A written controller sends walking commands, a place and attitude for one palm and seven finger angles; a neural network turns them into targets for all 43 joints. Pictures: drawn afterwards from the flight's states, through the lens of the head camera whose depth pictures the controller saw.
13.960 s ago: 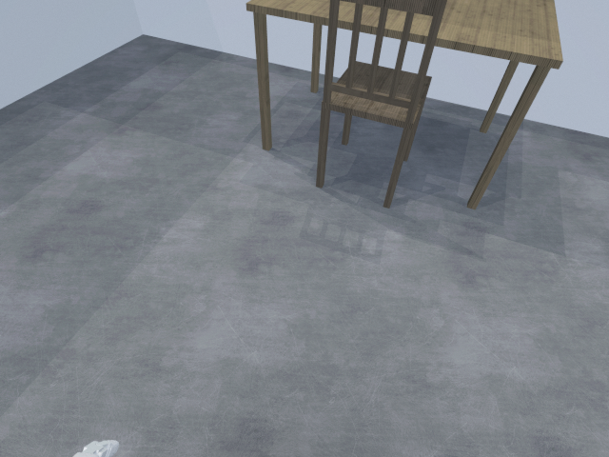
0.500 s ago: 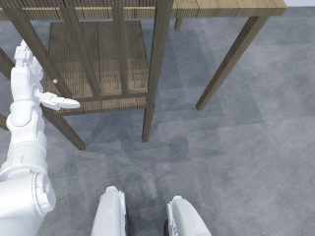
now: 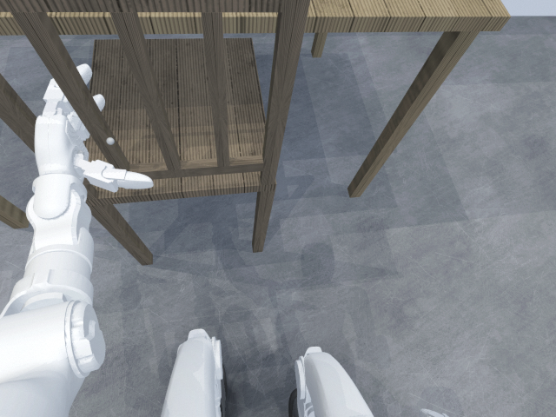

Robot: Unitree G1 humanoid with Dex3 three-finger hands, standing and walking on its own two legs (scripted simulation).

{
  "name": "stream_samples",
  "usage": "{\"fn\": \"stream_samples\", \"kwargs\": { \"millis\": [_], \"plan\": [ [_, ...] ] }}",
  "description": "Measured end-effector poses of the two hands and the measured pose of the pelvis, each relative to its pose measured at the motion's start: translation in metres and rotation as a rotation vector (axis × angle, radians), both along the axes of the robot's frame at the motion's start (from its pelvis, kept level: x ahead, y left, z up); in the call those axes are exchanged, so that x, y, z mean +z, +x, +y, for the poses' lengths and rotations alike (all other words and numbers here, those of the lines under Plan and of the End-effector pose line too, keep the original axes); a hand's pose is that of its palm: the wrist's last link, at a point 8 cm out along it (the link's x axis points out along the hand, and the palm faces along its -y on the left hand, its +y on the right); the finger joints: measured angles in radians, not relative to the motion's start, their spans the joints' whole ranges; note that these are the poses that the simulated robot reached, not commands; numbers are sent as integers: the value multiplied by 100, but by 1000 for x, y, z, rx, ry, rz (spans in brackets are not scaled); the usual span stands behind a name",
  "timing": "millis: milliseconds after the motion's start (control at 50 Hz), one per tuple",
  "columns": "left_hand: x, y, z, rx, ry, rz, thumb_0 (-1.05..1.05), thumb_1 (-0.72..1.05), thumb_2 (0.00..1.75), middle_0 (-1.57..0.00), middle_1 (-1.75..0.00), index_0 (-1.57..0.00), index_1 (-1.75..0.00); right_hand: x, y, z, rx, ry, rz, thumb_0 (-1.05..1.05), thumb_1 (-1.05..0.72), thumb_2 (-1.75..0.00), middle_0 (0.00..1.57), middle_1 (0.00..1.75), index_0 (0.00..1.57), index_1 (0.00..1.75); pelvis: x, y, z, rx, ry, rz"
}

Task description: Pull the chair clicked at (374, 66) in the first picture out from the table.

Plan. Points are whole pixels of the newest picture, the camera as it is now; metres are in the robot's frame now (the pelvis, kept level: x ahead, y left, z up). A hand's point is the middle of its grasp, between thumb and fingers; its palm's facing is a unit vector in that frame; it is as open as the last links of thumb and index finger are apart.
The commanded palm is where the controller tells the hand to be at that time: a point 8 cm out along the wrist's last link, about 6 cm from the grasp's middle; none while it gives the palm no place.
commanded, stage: hook a spindle and tug to test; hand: left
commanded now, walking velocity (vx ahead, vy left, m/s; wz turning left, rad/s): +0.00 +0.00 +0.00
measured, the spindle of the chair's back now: (155, 108) +0.52 +0.16 +0.06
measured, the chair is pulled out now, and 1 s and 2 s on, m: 0.00 0.02 0.14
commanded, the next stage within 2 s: step backward, pulling the chair out in 1.20 s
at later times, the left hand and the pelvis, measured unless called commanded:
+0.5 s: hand (109, 139) +0.48 +0.22 +0.04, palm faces +0.14 -0.99 -0.03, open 7.1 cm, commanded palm +0.45 +0.25 +0.04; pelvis +0.00 +0.00 +0.00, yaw +0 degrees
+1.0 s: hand (111, 154) +0.46 +0.21 +0.04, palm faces +0.13 -0.99 -0.02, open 5.5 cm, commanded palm +0.42 +0.25 +0.04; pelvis +0.02 +0.00 +0.02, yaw +0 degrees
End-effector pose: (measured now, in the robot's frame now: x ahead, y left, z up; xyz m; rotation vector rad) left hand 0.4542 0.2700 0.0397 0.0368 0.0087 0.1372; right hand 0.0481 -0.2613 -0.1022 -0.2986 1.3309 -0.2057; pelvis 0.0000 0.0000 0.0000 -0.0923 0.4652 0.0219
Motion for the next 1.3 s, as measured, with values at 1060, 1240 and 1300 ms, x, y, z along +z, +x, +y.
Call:
{"fn": "stream_samples", "kwargs": {
  "millis": [1060, 1240, 1300],
  "plan": [
    [2, -30, -6, -6, -16, 10, 1, 73, 78, -39, -138, -38, -142, 18, 42, 10, -8, 47, -92, 1, -90, -90, 20, 30, 21, 30, 20, 23, 4, -16, 20, -21],
    [2, -47, -7, 5, -11, 3, 1, 72, 80, -40, -138, -39, -143, 15, 55, 7, 28, 45, -137, 1, -90, -90, 20, 30, 21, 30, 18, 19, 1, -5, 22, -37],
    [2, -50, -8, 7, -10, 0, 1, 71, 81, -41, -138, -39, -143, 13, 56, 5, 39, 41, -144, 1, -90, -90, 20, 30, 21, 30, 16, 16, -1, -1, 23, -41]
  ]
}}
